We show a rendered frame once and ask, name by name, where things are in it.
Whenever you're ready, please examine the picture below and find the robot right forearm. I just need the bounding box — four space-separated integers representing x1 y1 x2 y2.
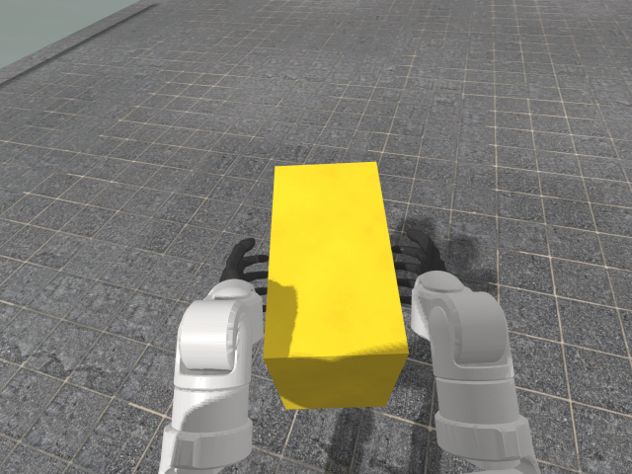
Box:
411 271 541 474

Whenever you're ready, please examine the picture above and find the robot left forearm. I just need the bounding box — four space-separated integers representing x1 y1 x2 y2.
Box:
158 279 264 474

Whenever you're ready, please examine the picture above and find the robot right hand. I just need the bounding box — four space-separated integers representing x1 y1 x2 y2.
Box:
391 228 446 305

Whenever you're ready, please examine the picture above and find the robot left hand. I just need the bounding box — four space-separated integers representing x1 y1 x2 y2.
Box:
219 238 269 312

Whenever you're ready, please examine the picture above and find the carton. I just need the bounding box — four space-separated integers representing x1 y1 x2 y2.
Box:
263 162 409 410

